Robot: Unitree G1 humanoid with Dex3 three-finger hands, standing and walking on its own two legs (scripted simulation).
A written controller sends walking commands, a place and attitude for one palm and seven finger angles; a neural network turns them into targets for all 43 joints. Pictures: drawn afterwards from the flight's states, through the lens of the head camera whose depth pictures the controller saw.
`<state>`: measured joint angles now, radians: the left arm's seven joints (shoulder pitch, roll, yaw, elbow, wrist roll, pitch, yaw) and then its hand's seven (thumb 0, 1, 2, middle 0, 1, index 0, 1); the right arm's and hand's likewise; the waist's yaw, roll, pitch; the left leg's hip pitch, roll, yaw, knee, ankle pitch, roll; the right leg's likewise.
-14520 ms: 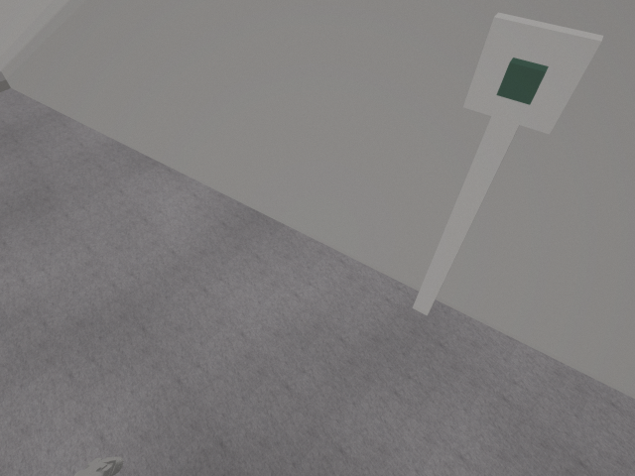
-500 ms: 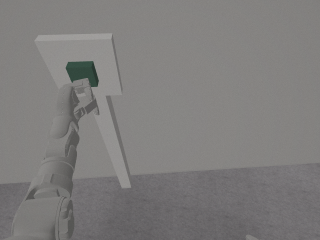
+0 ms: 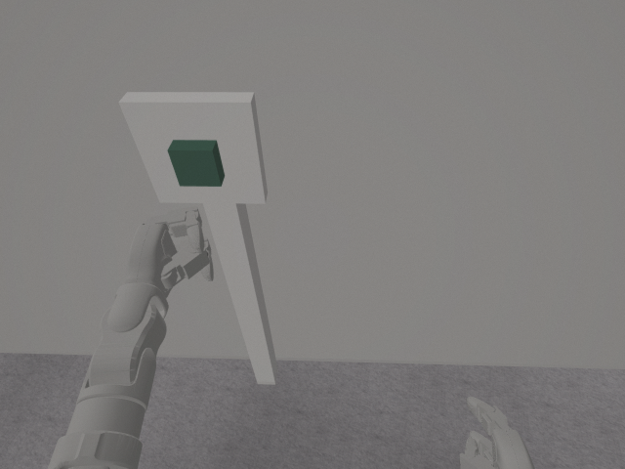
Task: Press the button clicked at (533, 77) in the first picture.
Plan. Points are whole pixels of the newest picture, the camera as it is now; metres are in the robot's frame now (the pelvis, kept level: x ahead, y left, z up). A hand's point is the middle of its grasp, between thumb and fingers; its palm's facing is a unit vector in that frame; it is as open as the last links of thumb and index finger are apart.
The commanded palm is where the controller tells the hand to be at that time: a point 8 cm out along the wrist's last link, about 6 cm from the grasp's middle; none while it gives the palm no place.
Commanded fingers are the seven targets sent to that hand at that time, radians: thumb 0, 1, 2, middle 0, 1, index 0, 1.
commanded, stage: draw the hand back to the body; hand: left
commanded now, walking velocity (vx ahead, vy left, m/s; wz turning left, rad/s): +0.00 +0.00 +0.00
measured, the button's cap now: (198, 162) +0.49 +0.21 +0.15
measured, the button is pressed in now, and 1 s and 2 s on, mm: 0 0 0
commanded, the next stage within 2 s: step back with the hand held close in 1.58 s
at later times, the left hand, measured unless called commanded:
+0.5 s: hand (167, 277) +0.29 +0.19 +0.14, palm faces +0.07 -1.00 -0.03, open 3.1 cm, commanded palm +0.26 +0.24 +0.15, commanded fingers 0.00 0.90 0.90 -1.30 -1.50 -1.30 -1.50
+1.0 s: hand (99, 313) +0.23 +0.23 +0.16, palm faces +0.33 -0.90 -0.29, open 3.1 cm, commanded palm +0.18 +0.27 +0.17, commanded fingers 0.00 0.90 0.90 -1.30 -1.50 -1.30 -1.50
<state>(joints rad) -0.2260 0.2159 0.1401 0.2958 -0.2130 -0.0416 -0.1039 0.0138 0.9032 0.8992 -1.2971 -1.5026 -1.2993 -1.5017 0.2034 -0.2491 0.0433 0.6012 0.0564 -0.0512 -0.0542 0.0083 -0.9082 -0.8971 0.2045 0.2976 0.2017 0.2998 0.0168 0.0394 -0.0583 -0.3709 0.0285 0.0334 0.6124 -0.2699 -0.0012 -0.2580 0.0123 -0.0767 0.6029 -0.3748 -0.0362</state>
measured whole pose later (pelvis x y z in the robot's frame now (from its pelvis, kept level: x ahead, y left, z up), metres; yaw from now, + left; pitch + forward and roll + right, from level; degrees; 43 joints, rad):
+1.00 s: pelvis +0.00 +0.01 +0.02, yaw -1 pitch -5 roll +0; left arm 0.32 0.29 0.19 -0.28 -0.07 -0.08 0.10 0.01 0.90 0.90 -1.30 -1.50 -1.30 -1.50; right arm 0.17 -0.23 0.05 0.65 -0.01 -0.06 -0.07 0.01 -0.91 -0.90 0.21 0.30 0.20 0.30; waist 0.07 0.06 0.04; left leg -0.11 0.02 0.06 0.38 -0.17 0.01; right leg 0.00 0.01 -0.05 0.34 -0.25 -0.02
